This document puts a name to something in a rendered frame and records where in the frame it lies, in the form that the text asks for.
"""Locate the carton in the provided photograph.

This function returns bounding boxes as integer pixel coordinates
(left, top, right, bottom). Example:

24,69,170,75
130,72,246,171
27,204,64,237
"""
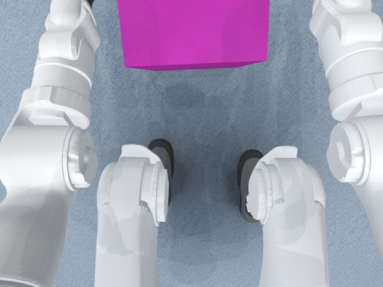
117,0,270,71

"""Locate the robot left foot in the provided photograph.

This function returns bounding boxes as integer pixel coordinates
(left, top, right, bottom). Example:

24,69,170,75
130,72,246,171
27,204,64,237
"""
148,139,174,206

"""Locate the left robot forearm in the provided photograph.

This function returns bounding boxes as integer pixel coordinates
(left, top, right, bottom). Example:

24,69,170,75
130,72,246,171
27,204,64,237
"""
0,0,101,184

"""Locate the right robot forearm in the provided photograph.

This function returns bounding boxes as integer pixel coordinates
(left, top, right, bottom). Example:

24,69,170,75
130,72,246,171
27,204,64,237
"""
309,0,383,122

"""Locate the robot right shin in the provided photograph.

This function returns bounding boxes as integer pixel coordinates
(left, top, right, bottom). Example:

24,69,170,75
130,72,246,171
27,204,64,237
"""
247,146,326,220

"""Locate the robot right upper arm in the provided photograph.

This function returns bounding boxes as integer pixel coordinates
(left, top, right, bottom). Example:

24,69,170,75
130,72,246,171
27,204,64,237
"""
326,115,383,262

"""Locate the robot left upper arm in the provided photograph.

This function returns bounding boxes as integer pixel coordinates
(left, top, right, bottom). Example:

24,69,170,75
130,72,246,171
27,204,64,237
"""
0,125,98,287

